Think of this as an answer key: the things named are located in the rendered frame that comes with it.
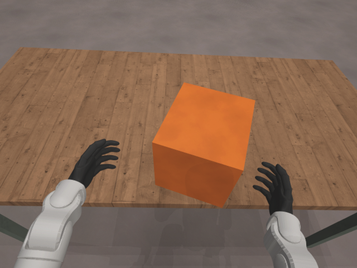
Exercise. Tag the robot right hand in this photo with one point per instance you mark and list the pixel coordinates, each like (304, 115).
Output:
(279, 196)

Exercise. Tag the table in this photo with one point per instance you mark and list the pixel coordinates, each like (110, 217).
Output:
(55, 103)

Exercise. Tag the robot right forearm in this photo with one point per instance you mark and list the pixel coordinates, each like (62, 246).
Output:
(285, 242)

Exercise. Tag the robot left forearm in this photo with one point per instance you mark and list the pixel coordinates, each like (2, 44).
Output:
(48, 237)

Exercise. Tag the carton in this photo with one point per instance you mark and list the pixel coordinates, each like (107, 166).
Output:
(201, 146)

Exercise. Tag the robot left hand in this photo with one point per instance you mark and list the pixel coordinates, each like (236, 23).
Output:
(90, 161)

